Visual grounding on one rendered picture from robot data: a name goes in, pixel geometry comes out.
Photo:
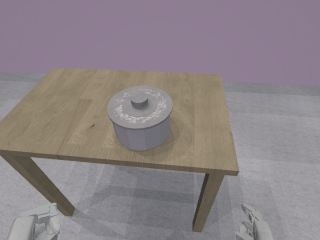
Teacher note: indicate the pot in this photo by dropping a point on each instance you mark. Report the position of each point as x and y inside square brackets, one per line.
[142, 140]

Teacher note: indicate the lid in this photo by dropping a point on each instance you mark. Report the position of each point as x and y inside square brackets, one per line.
[123, 114]

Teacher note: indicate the robot left hand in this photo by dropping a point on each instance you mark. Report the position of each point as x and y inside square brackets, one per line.
[24, 226]

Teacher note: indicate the robot right hand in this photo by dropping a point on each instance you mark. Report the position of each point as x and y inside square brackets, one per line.
[260, 229]

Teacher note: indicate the knob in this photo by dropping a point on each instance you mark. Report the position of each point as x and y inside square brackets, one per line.
[139, 99]

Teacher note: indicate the table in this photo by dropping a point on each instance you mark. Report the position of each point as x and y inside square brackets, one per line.
[65, 117]

